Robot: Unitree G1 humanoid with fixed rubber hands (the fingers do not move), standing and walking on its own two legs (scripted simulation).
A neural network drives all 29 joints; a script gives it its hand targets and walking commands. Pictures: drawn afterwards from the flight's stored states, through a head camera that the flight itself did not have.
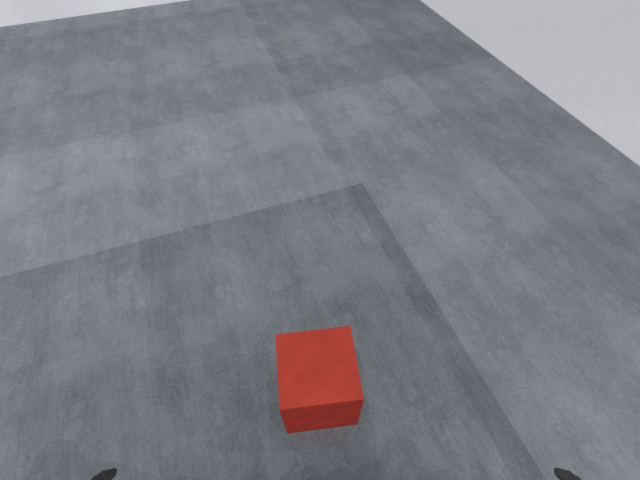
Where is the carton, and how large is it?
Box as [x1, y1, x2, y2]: [276, 326, 363, 432]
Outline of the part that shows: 350,326 276,334 279,409 287,432 357,423 363,397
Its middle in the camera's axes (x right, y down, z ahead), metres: -0.01 +0.40 +1.11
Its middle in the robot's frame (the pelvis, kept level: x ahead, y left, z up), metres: +0.46 +0.04 -0.65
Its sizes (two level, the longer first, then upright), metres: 0.210 0.200 0.250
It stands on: the floor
